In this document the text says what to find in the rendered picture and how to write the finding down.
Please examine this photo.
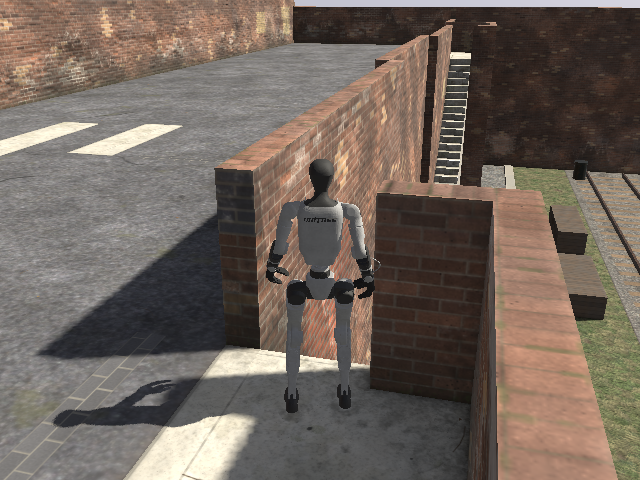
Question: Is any robot left upper arm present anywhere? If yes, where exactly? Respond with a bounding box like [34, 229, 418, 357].
[273, 201, 300, 255]

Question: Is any robot right upper arm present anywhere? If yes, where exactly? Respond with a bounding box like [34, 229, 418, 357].
[342, 202, 367, 260]

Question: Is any robot head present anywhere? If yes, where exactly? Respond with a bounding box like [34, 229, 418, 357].
[304, 159, 338, 207]

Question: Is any right robot forearm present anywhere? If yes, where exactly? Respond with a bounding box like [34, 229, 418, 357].
[356, 244, 374, 283]

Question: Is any robot left hand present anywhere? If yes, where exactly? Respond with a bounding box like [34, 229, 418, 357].
[266, 267, 289, 284]

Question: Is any robot right hand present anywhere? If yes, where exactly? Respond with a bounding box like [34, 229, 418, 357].
[353, 278, 375, 299]

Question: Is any left robot forearm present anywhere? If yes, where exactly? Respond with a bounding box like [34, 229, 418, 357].
[266, 240, 283, 272]

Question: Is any left robot foot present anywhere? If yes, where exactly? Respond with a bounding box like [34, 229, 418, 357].
[284, 387, 299, 413]

